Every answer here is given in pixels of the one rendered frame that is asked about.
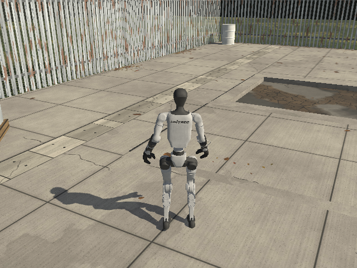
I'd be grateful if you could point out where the humanoid robot head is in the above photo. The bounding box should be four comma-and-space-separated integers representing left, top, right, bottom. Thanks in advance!
171, 88, 190, 115

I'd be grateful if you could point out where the right robot forearm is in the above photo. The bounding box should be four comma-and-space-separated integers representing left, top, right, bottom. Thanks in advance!
199, 135, 208, 151

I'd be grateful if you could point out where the robot left upper arm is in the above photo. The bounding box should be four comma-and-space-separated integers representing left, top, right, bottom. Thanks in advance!
152, 112, 168, 143

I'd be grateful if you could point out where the left robot forearm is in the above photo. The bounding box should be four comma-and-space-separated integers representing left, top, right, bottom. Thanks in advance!
144, 134, 157, 155

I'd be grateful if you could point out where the robot right hand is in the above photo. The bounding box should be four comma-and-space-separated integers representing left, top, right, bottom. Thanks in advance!
196, 149, 209, 159

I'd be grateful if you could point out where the robot right upper arm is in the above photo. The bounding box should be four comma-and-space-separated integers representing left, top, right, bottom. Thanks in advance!
191, 113, 205, 143

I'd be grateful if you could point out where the robot left hand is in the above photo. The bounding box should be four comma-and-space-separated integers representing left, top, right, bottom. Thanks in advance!
143, 152, 155, 164

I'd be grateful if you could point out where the right robot foot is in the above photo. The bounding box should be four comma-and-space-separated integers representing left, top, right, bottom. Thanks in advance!
187, 214, 195, 228

